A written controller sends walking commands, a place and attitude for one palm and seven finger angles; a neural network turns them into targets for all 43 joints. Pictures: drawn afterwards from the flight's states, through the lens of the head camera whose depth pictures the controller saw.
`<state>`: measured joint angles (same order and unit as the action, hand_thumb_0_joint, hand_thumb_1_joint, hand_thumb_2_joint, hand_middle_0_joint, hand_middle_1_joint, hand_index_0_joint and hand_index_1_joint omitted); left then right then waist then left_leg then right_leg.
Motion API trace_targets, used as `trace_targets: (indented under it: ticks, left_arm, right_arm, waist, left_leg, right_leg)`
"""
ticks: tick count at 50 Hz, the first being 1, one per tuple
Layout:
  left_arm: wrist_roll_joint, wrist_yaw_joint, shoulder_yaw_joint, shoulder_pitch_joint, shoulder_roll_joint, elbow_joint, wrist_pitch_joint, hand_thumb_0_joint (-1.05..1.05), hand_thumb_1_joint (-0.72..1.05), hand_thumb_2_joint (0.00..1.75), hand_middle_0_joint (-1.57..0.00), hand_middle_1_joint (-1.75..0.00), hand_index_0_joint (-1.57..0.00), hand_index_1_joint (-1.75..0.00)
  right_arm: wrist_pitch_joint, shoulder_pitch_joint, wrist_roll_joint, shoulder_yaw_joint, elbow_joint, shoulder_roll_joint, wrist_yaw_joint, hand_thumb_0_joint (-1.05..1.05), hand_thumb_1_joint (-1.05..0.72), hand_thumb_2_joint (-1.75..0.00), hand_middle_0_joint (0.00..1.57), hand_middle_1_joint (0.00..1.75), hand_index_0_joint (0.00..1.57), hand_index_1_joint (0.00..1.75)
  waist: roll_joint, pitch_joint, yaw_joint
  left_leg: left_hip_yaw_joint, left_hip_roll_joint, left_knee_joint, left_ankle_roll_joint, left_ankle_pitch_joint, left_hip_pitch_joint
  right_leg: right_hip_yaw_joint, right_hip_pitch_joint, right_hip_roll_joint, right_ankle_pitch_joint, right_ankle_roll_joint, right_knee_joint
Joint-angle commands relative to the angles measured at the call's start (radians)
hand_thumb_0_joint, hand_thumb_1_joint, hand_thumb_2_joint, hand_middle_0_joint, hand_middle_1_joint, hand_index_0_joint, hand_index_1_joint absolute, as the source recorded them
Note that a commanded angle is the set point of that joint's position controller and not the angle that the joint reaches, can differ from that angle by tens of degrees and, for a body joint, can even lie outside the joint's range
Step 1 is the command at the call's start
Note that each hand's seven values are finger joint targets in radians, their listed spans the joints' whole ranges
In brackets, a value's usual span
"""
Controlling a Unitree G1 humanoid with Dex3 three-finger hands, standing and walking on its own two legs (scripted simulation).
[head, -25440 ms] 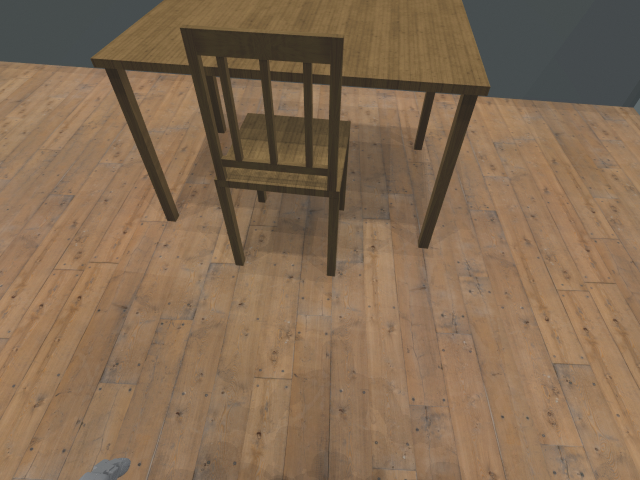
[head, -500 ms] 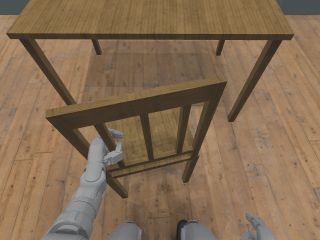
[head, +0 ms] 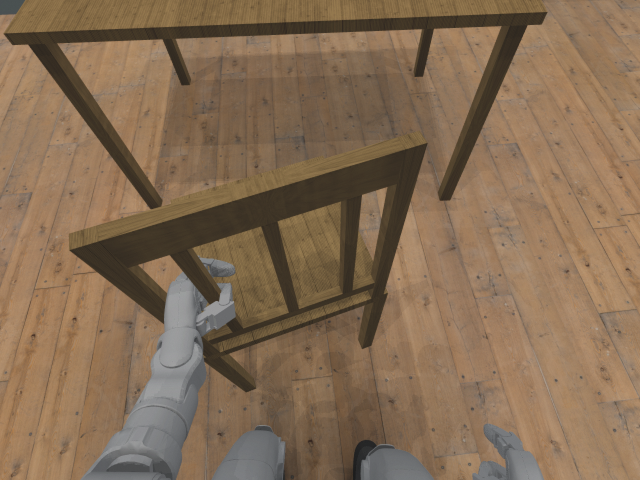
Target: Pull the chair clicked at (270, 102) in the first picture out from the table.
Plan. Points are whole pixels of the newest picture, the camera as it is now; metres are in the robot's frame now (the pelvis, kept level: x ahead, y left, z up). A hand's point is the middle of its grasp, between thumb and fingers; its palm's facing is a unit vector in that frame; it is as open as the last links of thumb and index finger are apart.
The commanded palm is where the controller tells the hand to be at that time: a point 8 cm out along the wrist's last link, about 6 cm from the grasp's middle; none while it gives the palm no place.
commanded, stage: step backward, pulling the chair out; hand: left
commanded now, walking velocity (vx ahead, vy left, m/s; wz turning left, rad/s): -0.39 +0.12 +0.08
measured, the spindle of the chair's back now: (282, 272) +0.40 +0.07 -0.09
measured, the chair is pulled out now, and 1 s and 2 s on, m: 0.42 0.62 0.61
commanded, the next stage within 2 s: stop walking, hand still on the chair in 0.18 s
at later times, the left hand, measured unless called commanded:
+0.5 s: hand (206, 434) +0.17 +0.15 -0.06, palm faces +0.11 -0.98 -0.13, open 5.2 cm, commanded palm +0.15 +0.20 -0.05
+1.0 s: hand (194, 463) +0.14 +0.16 -0.06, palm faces +0.06 -0.99 -0.12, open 5.1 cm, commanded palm +0.12 +0.21 -0.05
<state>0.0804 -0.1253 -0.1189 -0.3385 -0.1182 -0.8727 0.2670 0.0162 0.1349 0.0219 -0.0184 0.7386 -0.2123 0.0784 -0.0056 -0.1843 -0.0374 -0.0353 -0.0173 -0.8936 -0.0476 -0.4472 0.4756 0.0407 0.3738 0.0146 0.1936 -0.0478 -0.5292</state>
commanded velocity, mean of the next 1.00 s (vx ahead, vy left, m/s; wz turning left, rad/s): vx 0.01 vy -0.02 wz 0.01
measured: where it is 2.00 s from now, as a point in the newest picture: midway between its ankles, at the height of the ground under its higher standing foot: outside the picture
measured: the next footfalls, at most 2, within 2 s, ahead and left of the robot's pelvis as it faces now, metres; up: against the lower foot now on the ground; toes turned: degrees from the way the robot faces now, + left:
left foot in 0.20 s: -0.08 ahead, +0.17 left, +0.00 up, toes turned +2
right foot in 0.42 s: -0.04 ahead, -0.10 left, +0.00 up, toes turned -2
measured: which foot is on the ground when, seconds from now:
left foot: up 0.00-0.18, down 0.20-1.00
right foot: down 0.00-0.20, up 0.22-0.40, down 0.42-1.00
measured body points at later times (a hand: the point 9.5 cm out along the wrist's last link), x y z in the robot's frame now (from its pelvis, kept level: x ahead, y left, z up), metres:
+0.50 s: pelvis -0.11 +0.00 +0.00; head -0.05 -0.02 +0.44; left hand +0.16 +0.20 -0.05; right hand +0.00 -0.21 -0.15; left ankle -0.12 +0.17 -0.74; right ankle -0.08 -0.10 -0.74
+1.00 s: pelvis -0.11 +0.04 +0.00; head -0.10 +0.03 +0.45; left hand +0.13 +0.21 -0.05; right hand +0.02 -0.21 -0.11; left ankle -0.12 +0.17 -0.74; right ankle -0.08 -0.10 -0.74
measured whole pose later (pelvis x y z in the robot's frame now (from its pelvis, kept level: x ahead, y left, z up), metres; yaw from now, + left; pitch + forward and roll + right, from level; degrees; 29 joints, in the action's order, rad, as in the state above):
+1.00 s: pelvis -0.11 +0.04 +0.00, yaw -1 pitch -2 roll +0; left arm 0.06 -0.12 0.04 0.02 -0.09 -0.62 0.13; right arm 0.00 0.21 0.03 0.01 0.67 -0.20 0.10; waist -0.01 -0.05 -0.01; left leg 0.04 -0.04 -0.47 -0.02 -0.27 0.17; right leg 0.00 0.24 0.03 0.20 0.02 -0.47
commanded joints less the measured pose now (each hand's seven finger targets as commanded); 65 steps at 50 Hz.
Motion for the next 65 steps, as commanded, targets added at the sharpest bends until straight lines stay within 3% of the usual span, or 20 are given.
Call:
trace_targets:
  ticks: [1, 5, 8, 9, 10, 11, 12, 13, 14, 16, 19, 21, 23, 24, 25, 29, 33, 40, 48, 65]
  left_arm:
    - [-0.076, 0.002, 0.022, -0.094, -0.214, 0.193, 0.010, 0.00, 0.90, 0.90, -0.50, -1.45, -0.50, -1.45]
    - [-0.059, 0.013, 0.074, -0.046, -0.147, 0.199, -0.024, 0.00, 0.90, 0.90, -0.50, -1.45, -0.50, -1.45]
    - [-0.048, 0.021, 0.124, -0.052, -0.115, 0.223, -0.027, 0.00, 0.90, 0.90, -0.50, -1.45, -0.50, -1.45]
    - [-0.046, 0.023, 0.132, -0.064, -0.106, 0.239, -0.024, 0.00, 0.90, 0.90, -0.50, -1.45, -0.50, -1.45]
    - [-0.044, 0.024, 0.153, -0.085, -0.082, 0.263, -0.024, 0.00, 0.90, 0.90, -0.50, -1.45, -0.50, -1.45]
    - [-0.044, 0.030, 0.172, -0.101, -0.058, 0.268, -0.030, 0.00, 0.90, 0.90, -0.50, -1.45, -0.50, -1.45]
    - [-0.053, 0.035, 0.182, -0.176, -0.058, 0.349, -0.023, 0.00, 0.90, 0.90, -0.50, -1.45, -0.50, -1.45]
    - [-0.060, 0.035, 0.162, -0.229, -0.081, 0.386, -0.021, 0.00, 0.90, 0.90, -0.50, -1.45, -0.50, -1.45]
    - [-0.061, 0.036, 0.164, -0.219, -0.062, 0.342, -0.024, 0.00, 0.90, 0.90, -0.50, -1.45, -0.50, -1.45]
    - [-0.058, 0.033, 0.143, -0.206, -0.081, 0.459, -0.030, 0.00, 0.90, 0.90, -0.50, -1.45, -0.50, -1.45]
    - [-0.071, 0.040, 0.148, -0.102, -0.098, 0.456, -0.057, 0.00, 0.90, 0.90, -0.50, -1.45, -0.50, -1.45]
    - [-0.085, 0.041, 0.127, -0.059, -0.141, 0.473, -0.058, 0.00, 0.90, 0.90, -0.50, -1.45, -0.50, -1.45]
    - [-0.070, 0.023, 0.079, -0.016, -0.199, 0.471, -0.079, 0.00, 0.90, 0.90, -0.50, -1.45, -0.50, -1.45]
    - [-0.060, 0.015, 0.043, -0.001, -0.227, 0.451, -0.090, 0.00, 0.90, 0.90, -0.50, -1.45, -0.50, -1.45]
    - [-0.056, 0.017, 0.057, 0.002, -0.207, 0.451, -0.091, 0.00, 0.90, 0.90, -0.50, -1.45, -0.50, -1.45]
    - [-0.062, 0.011, 0.080, 0.027, -0.177, 0.437, -0.093, 0.00, 0.90, 0.90, -0.50, -1.45, -0.50, -1.45]
    - [-0.064, 0.009, 0.101, 0.034, -0.156, 0.437, -0.098, 0.00, 0.90, 0.90, -0.50, -1.45, -0.50, -1.45]
    - [-0.068, 0.012, 0.139, 0.101, -0.102, 0.417, -0.102, 0.00, 0.90, 0.90, -0.50, -1.45, -0.50, -1.45]
    - [-0.072, 0.014, 0.150, 0.169, -0.108, 0.442, -0.101, 0.00, 0.90, 0.90, -0.50, -1.45, -0.50, -1.45]
    - [-0.076, 0.015, 0.151, 0.200, -0.103, 0.454, -0.099, 0.00, 0.90, 0.90, -0.50, -1.45, -0.50, -1.45]
  right_arm:
    - [-0.031, 0.000, 0.001, -0.025, -0.135, -0.119, 0.019, 0.00, -0.90, -0.90, 0.20, 0.30, 0.20, 0.30]
    - [-0.029, 0.059, 0.011, -0.027, -0.150, -0.134, 0.022, 0.00, -0.90, -0.90, 0.20, 0.30, 0.20, 0.30]
    - [-0.032, 0.085, 0.010, -0.027, -0.160, -0.142, 0.035, 0.00, -0.90, -0.90, 0.20, 0.30, 0.20, 0.30]
    - [-0.031, 0.078, 0.004, -0.034, -0.168, -0.158, 0.039, 0.00, -0.90, -0.90, 0.20, 0.30, 0.20, 0.30]
    - [-0.028, 0.068, 0.003, -0.039, -0.181, -0.181, 0.036, 0.00, -0.90, -0.90, 0.20, 0.30, 0.20, 0.30]
    - [-0.022, 0.075, 0.007, -0.043, -0.181, -0.173, 0.025, 0.00, -0.90, -0.90, 0.20, 0.30, 0.20, 0.30]
    - [-0.023, 0.052, -0.011, -0.037, -0.192, -0.139, 0.017, 0.00, -0.90, -0.90, 0.20, 0.30, 0.20, 0.30]
    - [-0.028, 0.036, -0.032, -0.034, -0.178, -0.128, 0.016, 0.00, -0.90, -0.90, 0.20, 0.30, 0.20, 0.30]
    - [-0.029, 0.051, -0.026, -0.037, -0.157, -0.130, 0.005, 0.00, -0.90, -0.90, 0.20, 0.30, 0.20, 0.30]
    - [-0.038, 0.090, -0.001, -0.054, -0.172, -0.152, -0.013, 0.00, -0.90, -0.90, 0.20, 0.30, 0.20, 0.30]
    - [-0.053, 0.108, 0.008, -0.043, -0.189, -0.157, -0.006, 0.00, -0.90, -0.90, 0.20, 0.30, 0.20, 0.30]
    - [-0.057, 0.082, 0.009, -0.030, -0.195, -0.134, 0.006, 0.00, -0.90, -0.90, 0.20, 0.30, 0.20, 0.30]
    - [-0.056, 0.074, 0.012, -0.030, -0.176, -0.135, 0.020, 0.00, -0.90, -0.90, 0.20, 0.30, 0.20, 0.30]
    - [-0.051, 0.066, 0.016, -0.035, -0.170, -0.136, 0.022, 0.00, -0.90, -0.90, 0.20, 0.30, 0.20, 0.30]
    - [-0.048, 0.040, 0.015, -0.028, -0.178, -0.127, 0.024, 0.00, -0.90, -0.90, 0.20, 0.30, 0.20, 0.30]
    - [-0.047, 0.015, 0.004, -0.006, -0.175, -0.106, 0.034, 0.00, -0.90, -0.90, 0.20, 0.30, 0.20, 0.30]
    - [-0.045, 0.011, 0.004, -0.006, -0.178, -0.105, 0.043, 0.00, -0.90, -0.90, 0.20, 0.30, 0.20, 0.30]
    - [-0.053, 0.002, -0.001, -0.001, -0.197, -0.105, 0.040, 0.00, -0.90, -0.90, 0.20, 0.30, 0.20, 0.30]
    - [-0.066, 0.015, 0.002, -0.009, -0.196, -0.123, 0.036, 0.00, -0.90, -0.90, 0.20, 0.30, 0.20, 0.30]
    - [-0.058, 0.013, -0.007, 0.000, -0.194, -0.116, 0.038, 0.00, -0.90, -0.90, 0.20, 0.30, 0.20, 0.30]
  waist:
    - [0.115, 0.496, 0.038]
    - [0.199, 0.485, 0.031]
    - [0.120, 0.467, 0.005]
    - [0.004, 0.444, 0.012]
    - [-0.147, 0.415, 0.024]
    - [-0.215, 0.395, 0.025]
    - [-0.351, 0.378, 0.010]
    - [-0.403, 0.368, 0.006]
    - [-0.340, 0.312, 0.009]
    - [-0.209, 0.333, 0.018]
    - [-0.120, 0.356, 0.010]
    - [-0.043, 0.397, -0.004]
    - [0.008, 0.405, -0.012]
    - [0.104, 0.445, -0.005]
    - [0.111, 0.432, 0.003]
    - [0.036, 0.336, 0.017]
    - [0.051, 0.284, 0.017]
    - [-0.027, 0.241, 0.024]
    - [-0.022, 0.307, 0.023]
    - [-0.008, 0.330, 0.023]
  left_leg:
    - [-0.040, 0.010, 0.000, -0.004, -0.043, -0.057]
    - [0.001, 0.005, 0.202, 0.010, -0.006, -0.146]
    - [0.063, -0.051, 0.540, 0.030, 0.241, -0.322]
    - [0.017, -0.123, 0.615, 0.057, 0.290, -0.323]
    - [-0.097, -0.248, 0.642, 0.113, 0.403, -0.294]
    - [-0.101, -0.318, 0.595, 0.149, 0.607, -0.328]
    - [-0.131, -0.354, 0.547, 0.186, 0.758, -0.338]
    - [-0.166, -0.374, 0.523, 0.215, 0.852, -0.351]
    - [-0.130, -0.368, 0.486, 0.215, 0.928, -0.369]
    - [-0.073, -0.319, 0.394, 0.158, 0.959, -0.514]
    - [-0.043, -0.243, 0.339, 0.099, 0.700, -0.476]
    - [0.036, -0.151, 0.338, 0.065, 0.404, -0.345]
    - [0.075, -0.075, 0.368, 0.036, 0.237, -0.293]
    - [0.067, -0.064, 0.358, 0.030, 0.212, -0.311]
    - [0.065, -0.053, 0.363, 0.037, 0.169, -0.317]
    - [0.058, -0.049, 0.438, 0.069, 0.089, -0.343]
    - [0.054, -0.039, 0.448, 0.079, 0.070, -0.335]
    - [0.000, -0.079, 0.511, 0.087, 0.128, -0.310]
    - [-0.003, -0.108, 0.505, 0.071, 0.386, -0.340]
    - [0.012, -0.104, 0.508, 0.061, 0.421, -0.363]
  right_leg:
    - [-0.212, -0.322, 0.334, -0.590, -0.079, 0.087]
    - [-0.208, -0.277, 0.312, -0.387, -0.077, 0.125]
    - [-0.128, -0.191, 0.215, -0.135, 0.002, 0.068]
    - [-0.092, -0.166, 0.147, -0.099, 0.036, -0.004]
    - [-0.040, -0.114, 0.071, -0.040, 0.067, -0.109]
    - [-0.025, -0.050, 0.025, 0.032, 0.067, -0.229]
    - [-0.012, 0.011, 0.025, 0.206, 0.065, -0.320]
    - [-0.036, 0.065, 0.017, 0.282, 0.066, -0.414]
    - [-0.052, 0.092, 0.006, 0.276, 0.057, -0.430]
    - [-0.033, 0.061, 0.018, 0.202, 0.045, -0.219]
    - [0.003, -0.142, 0.016, -0.034, 0.047, 0.142]
    - [-0.098, -0.284, 0.089, -0.228, 0.026, 0.139]
    - [-0.166, -0.301, 0.155, -0.301, -0.010, 0.113]
    - [-0.189, -0.314, 0.169, -0.271, -0.018, 0.113]
    - [-0.196, -0.284, 0.178, -0.184, -0.009, 0.143]
    - [-0.182, -0.153, 0.148, 0.267, 0.031, 0.239]
    - [-0.185, -0.111, 0.143, 0.376, 0.028, 0.270]
    - [-0.131, -0.104, 0.083, 0.235, 0.032, 0.205]
    - [-0.090, -0.195, 0.072, -0.159, 0.037, 0.108]
    - [-0.088, -0.206, 0.076, -0.218, 0.036, 0.107]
